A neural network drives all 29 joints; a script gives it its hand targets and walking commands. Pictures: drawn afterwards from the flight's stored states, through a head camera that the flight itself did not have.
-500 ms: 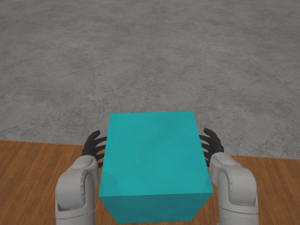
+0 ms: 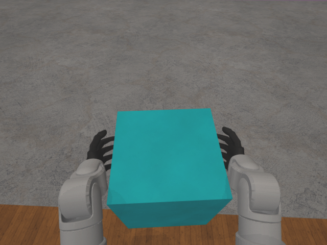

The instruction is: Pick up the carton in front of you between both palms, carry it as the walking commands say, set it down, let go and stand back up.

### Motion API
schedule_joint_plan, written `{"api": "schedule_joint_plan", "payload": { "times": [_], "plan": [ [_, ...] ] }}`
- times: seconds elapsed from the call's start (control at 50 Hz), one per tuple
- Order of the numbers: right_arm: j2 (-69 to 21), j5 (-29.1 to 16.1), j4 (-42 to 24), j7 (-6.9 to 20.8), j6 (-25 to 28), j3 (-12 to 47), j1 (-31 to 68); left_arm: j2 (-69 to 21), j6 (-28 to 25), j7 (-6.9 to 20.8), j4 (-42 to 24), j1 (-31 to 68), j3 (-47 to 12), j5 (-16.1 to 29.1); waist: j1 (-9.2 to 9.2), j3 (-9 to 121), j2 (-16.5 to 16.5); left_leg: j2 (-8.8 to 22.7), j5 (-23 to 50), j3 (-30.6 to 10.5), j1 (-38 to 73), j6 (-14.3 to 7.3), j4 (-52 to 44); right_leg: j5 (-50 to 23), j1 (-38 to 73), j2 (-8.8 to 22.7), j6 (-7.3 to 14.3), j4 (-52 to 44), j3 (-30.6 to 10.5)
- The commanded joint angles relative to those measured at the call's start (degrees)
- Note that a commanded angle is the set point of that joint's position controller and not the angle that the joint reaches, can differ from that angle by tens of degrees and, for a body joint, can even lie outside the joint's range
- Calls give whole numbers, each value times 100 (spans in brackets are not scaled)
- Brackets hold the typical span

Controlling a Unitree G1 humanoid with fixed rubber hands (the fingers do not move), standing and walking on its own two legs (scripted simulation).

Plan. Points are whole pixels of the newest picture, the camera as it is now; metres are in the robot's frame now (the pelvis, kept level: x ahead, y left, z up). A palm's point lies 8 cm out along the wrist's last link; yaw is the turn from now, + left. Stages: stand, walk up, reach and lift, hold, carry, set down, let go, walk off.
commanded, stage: carry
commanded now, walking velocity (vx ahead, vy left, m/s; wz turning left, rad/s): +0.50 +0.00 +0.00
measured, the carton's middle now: (165, 173) +0.29 +0.00 +0.04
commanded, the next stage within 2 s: none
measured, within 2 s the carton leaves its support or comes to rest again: neither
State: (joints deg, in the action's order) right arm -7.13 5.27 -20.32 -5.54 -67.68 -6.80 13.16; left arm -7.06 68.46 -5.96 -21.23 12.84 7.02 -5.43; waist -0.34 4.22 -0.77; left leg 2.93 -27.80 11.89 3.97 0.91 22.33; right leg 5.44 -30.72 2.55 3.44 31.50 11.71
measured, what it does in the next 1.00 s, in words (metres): goes down: right foot, then left foot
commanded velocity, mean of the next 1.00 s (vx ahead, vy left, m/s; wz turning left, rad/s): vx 0.50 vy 0.00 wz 0.00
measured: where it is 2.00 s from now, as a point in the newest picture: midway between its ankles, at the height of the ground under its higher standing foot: (167, 130)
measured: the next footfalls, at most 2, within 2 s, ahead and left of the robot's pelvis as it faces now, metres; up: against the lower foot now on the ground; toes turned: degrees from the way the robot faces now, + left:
right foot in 0.02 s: +0.19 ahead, -0.09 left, +0.00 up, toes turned -10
left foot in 0.48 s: +0.43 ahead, +0.07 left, +0.00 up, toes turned +5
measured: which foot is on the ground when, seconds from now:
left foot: down 0.00-0.04, up 0.06-0.46, down 0.48-0.96, up 0.98-1.00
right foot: up 0.00-0.00, down 0.02-0.50, up 0.52-0.92, down 0.94-1.00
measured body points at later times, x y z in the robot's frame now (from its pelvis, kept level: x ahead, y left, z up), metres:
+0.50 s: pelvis +0.31 -0.01 +0.00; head +0.35 +0.00 +0.44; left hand +0.69 +0.13 +0.10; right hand +0.68 -0.17 +0.11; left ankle +0.39 +0.07 -0.72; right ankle +0.16 -0.08 -0.70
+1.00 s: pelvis +0.67 -0.04 -0.12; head +0.68 -0.05 +0.33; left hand +1.05 +0.10 +0.03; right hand +1.05 -0.20 +0.03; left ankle +0.45 +0.08 -0.67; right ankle +0.76 -0.09 -0.85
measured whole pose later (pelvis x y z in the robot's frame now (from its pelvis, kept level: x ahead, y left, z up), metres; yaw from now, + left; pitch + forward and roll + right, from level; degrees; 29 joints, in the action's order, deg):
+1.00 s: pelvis +0.67 -0.04 -0.12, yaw +0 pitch +2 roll +2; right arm 1.9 0.7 7.8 -7.7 -67.7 -11.1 42.7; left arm -1.4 70.1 -7.3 2.9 40.8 13.3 -6.2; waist -0.8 1.8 0.6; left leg -1.7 -39.2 2.4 -13.9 -3.0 82.1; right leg 10.4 -25.2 -1.1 6.7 31.8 5.9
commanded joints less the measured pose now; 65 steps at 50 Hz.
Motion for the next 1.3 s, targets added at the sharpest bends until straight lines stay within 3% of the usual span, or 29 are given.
{"api": "schedule_joint_plan", "payload": {
  "times": [0.0, 0.02, 0.04, 0.06, 0.1, 0.12, 0.28, 0.38, 0.44, 0.46, 0.48, 0.5, 0.52, 0.58, 0.62, 0.66, 0.68, 0.72, 0.78, 0.86, 0.92, 0.94, 0.96, 1.0, 1.02, 1.04, 1.08, 1.16, 1.28],
  "plan": [
    [-3809, -2267, 154, 1289, -173, 3992, 3733, -4001, 85, 1279, 325, 3584, -3996, 2297, 448, 1668, -19, 542, 3916, 167, -1281, -390, 2699, 633, 3072, -84, 65, -202, -157],
    [-3901, -2316, 286, 1255, -244, 3964, 3945, -3694, 126, 1258, 561, 3790, -3789, 2236, 383, 2074, 1345, -131, 2064, -28, -2678, -176, 4356, 1328, 3990, 1528, 689, -890, -3014],
    [-3915, -2411, 387, 1221, -278, 3878, 4293, -3846, 145, 1256, 801, 4015, -3733, 2366, 478, 2171, 2074, -724, -117, -746, -3937, -181, 5543, 1138, 4466, 2016, 1241, -1592, -4572],
    [-4116, -2445, 596, 1186, -280, 3800, 4673, -4014, 154, 1267, 798, 4350, -3737, 2532, 410, 2087, 1598, -334, -41, -1278, -4310, -346, 6118, 680, 4382, 1988, 1188, -1458, -4032],
    [-4527, -2499, 924, 1156, -247, 3699, 5024, -4561, 118, 1311, 851, 5074, -3819, 2780, 347, 1994, 479, 78, 409, -1306, -4398, -485, 5892, -467, 3745, 1652, 862, -1037, -2909],
    [-4714, -2507, 1057, 1140, -210, 3678, 5235, -4793, 82, 1330, 848, 5434, -3833, 2890, 302, 1994, 371, 200, 648, -1303, -4261, -475, 5527, -546, 3445, 1532, 717, -1049, -2510],
    [-5197, -2418, 1844, 943, -28, 3359, 6184, -5214, -12, 1363, 1721, 6498, -3412, 2959, 315, 1980, 706, 103, 1366, -844, -4876, -320, 3684, -1776, 3767, 1193, 901, -796, -1480],
    [-5434, -2442, 2154, 1032, -72, 3221, 6320, -5399, 1, 1340, 2211, 6381, -3199, 2671, 363, 1616, 940, -486, 2605, -88, -3487, -397, 1300, -2732, 3240, 636, 577, -732, -654],
    [-5635, -2444, 2308, 1159, -60, 3145, 6101, -5593, -23, 1327, 2339, 6255, -3162, 2569, -331, 2318, 842, -604, 3109, -73, -1687, -686, 1175, -4104, 2987, 645, 126, 1062, -85],
    [-5656, -2452, 2338, 1202, -30, 3100, 6047, -5615, -46, 1324, 2308, 6310, -3176, 2535, -610, 2371, 462, -453, 3345, -284, -831, -640, 656, -3323, 2477, 371, 20, 2217, -8],
    [-5620, -2445, 2393, 1241, 12, 3057, 6129, -5704, -51, 1313, 2330, 6353, -3184, 2489, -530, 2645, -740, 545, 4667, -1675, 544, -925, 1073, -645, 997, -138, -58, 3396, -334],
    [-5615, -2510, 2419, 1279, 52, 3106, 6117, -5751, -50, 1292, 2349, 6243, -3191, 2464, -436, 2854, -2166, 1367, 4353, -3648, 1519, -1835, 628, 2426, -778, -818, -211, 4783, -769],
    [-5786, -2679, 2266, 1327, 70, 3195, 6220, -5689, -102, 1224, 2125, 6372, -3168, 2419, -535, 2692, -1658, 1521, 3586, -3920, 1728, -2061, 455, 2563, -1703, -579, -103, 5267, -1189],
    [-6135, -3180, 1417, 1380, 163, 3591, 7222, -5615, -204, 1013, 1581, 6748, -3128, 2311, -486, 2384, -229, 1338, 3377, -3241, 759, -1694, 673, 1973, -1709, -46, 24, 4198, -1521],
    [-6110, -3369, 1129, 1350, 190, 3763, 7279, -5516, -241, 911, 1386, 6551, -3149, 2210, -425, 2412, -170, 1282, 2826, -3012, 361, -1651, 521, 2100, -1301, -30, -68, 3376, -1427],
    [-5952, -3417, 942, 1295, 190, 3828, 7124, -5359, -251, 840, 1263, 6356, -3203, 2115, -493, 2351, -266, 1197, 3681, -2674, 383, -1647, 551, 1902, -1239, -191, -194, 2515, -1123],
    [-5809, -3393, 922, 1262, 185, 3808, 6979, -5251, -247, 818, 1245, 6272, -3222, 2078, -498, 2500, -483, 1204, 4468, -2480, 685, -1533, 902, 850, -1317, -157, -142, 2876, -1023],
    [-5604, -3250, 1020, 1225, 151, 3776, 6472, -5063, -206, 832, 1182, 5994, -3313, 2012, -788, 2383, -444, 697, 4193, -2133, 1518, -1249, 1423, -492, -2239, -164, -122, 1926, -954],
    [-5385, -3008, 1362, 1267, 101, 3772, 6003, -4798, -104, 911, 1279, 5824, -3369, 1942, -828, 1849, -131, 179, 2752, -1565, 289, -1136, 1607, -2599, -729, -290, -171, -230, -750],
    [-5207, -2927, 1932, 1396, 29, 3639, 5986, -4545, 35, 1048, 1669, 5869, -3260, 1919, -404, 1266, -519, 93, 1817, -1231, -741, -911, 2503, -3541, 873, -119, 53, -939, -619],
    [-5120, -2859, 2376, 1388, -48, 3444, 6246, -4317, 139, 1163, 2115, 5984, -2949, 2006, 536, 1570, 166, -134, 2366, -787, -1665, -628, 5171, -2132, 3125, 38, 46, -1075, -570],
    [-5172, -2874, 2419, 1346, -108, 3346, 6575, -4166, 169, 1202, 2244, 6272, -2831, 2053, 309, 1636, 1496, -552, -1041, -872, -3516, -496, 6554, -4854, 4534, 856, 199, 560, -1219],
    [-5032, -2803, 2646, 1256, -201, 3155, 6687, -4254, 227, 1225, 2737, 6113, -2769, 2092, 291, 2262, 1919, -566, -1279, -1343, -4735, -394, 7164, -4931, 5591, 1601, 678, 1010, -2776],
    [-5026, -2777, 2466, 1094, -228, 2956, 6878, -4719, 219, 1286, 2602, 6336, -2780, 2563, 392, 2523, 1060, -410, -613, -1334, -4990, -342, 6776, 99, 4610, 1755, 1168, -656, -4260],
    [-5356, -2767, 2142, 1046, -226, 2961, 7124, -5103, 150, 1319, 2223, 6968, -2842, 2735, 419, 2441, 996, -164, 252, -1626, -5131, -362, 6558, -167, 4478, 1954, 1305, -647, -4475],
    [-5516, -2726, 1890, 1019, -209, 2982, 7338, -5402, 105, 1320, 2000, 7166, -2971, 2840, 393, 2427, 842, -68, 361, -1596, -5031, -354, 6466, -1133, 4174, 1783, 1217, -420, -4375],
    [-5717, -2622, 1723, 951, -107, 2951, 7185, -5822, 50, 1299, 1580, 7405, -3161, 3088, 366, 2366, 287, 32, 482, -1439, -4770, -288, 5643, -964, 3559, 1367, 1128, -546, -3412],
    [-5836, -2286, 1708, 857, 138, 3074, 6238, -6164, -182, 1271, 1407, 6838, -3512, 3145, 457, 2686, 635, 39, 843, -1127, -5355, -303, 4582, -3193, 4251, 1107, 1032, -80, -2643],
    [-5643, -2000, 1574, 921, 638, 3560, 5366, -6064, -673, 1344, 1312, 6030, -4095, 3015, 570, 2386, 561, -610, 2480, -213, -3957, -365, 1255, -4546, 4202, 446, 500, -52, -1441]
  ]
}}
